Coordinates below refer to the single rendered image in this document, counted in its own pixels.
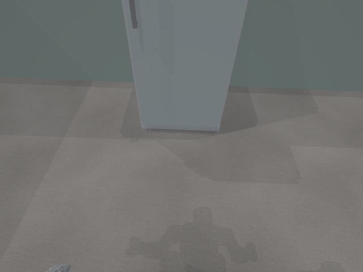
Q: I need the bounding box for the fridge door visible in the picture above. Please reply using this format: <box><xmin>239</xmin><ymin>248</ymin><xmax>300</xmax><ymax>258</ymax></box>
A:
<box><xmin>124</xmin><ymin>0</ymin><xmax>246</xmax><ymax>127</ymax></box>

